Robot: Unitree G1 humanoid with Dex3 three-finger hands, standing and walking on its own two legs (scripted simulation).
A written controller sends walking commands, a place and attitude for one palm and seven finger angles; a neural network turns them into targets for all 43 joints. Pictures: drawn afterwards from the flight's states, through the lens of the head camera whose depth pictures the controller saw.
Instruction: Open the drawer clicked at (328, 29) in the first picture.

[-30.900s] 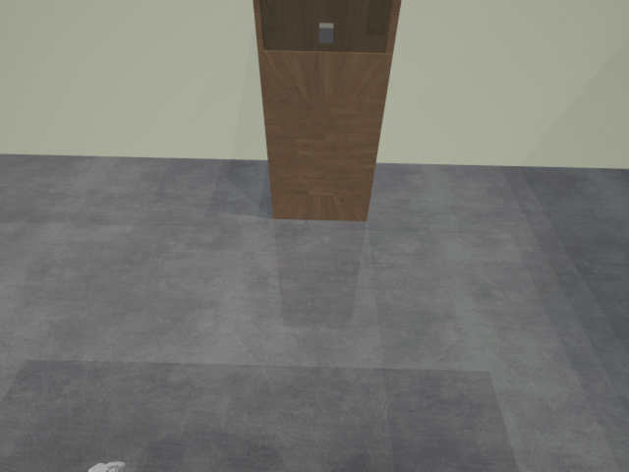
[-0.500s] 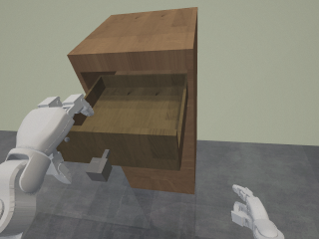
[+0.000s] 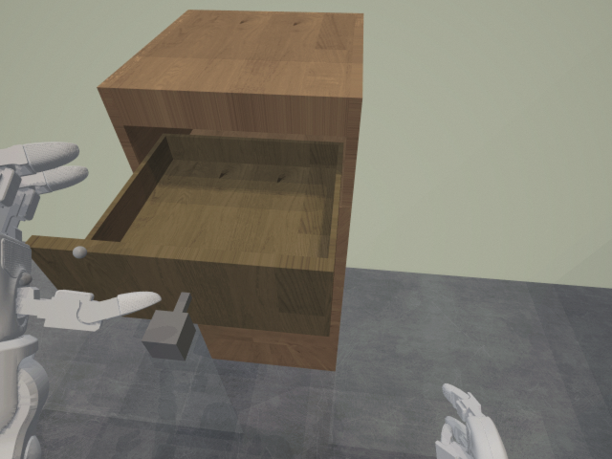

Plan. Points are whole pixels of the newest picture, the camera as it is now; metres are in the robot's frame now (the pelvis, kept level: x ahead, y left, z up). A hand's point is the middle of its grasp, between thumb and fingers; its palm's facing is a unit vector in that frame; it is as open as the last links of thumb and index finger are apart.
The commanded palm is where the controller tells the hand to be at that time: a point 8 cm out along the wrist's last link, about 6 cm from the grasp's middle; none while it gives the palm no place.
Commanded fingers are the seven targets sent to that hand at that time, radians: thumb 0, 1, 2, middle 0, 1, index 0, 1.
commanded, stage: draw the hand back to the body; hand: left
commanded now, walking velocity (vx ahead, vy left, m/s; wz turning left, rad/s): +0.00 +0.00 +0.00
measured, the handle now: (176, 320) +0.26 +0.20 +0.06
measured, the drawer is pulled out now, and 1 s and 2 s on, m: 0.29 0.29 0.29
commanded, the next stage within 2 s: step back with the hand held close in 0.70 s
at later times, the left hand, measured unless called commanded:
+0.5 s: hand (51, 267) +0.19 +0.24 +0.24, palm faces +0.49 -0.79 -0.36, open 8.7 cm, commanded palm +0.14 +0.28 +0.25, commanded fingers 0.00 0.90 0.90 -0.20 -0.30 -0.20 -0.30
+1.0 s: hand (52, 279) +0.19 +0.24 +0.24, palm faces +0.44 -0.77 -0.46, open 7.4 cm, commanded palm +0.12 +0.29 +0.25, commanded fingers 0.00 0.90 0.90 -0.20 -0.30 -0.20 -0.30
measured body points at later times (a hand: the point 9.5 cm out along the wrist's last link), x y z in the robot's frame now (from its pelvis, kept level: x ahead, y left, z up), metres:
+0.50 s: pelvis +0.01 +0.00 +0.00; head -0.01 -0.02 +0.45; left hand +0.16 +0.28 +0.26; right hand +0.21 -0.21 -0.08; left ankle +0.01 +0.12 -0.74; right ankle -0.02 -0.10 -0.74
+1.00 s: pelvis -0.01 +0.00 +0.00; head -0.01 -0.01 +0.45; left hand +0.16 +0.28 +0.26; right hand +0.18 -0.23 -0.09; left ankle +0.01 +0.12 -0.74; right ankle -0.02 -0.10 -0.74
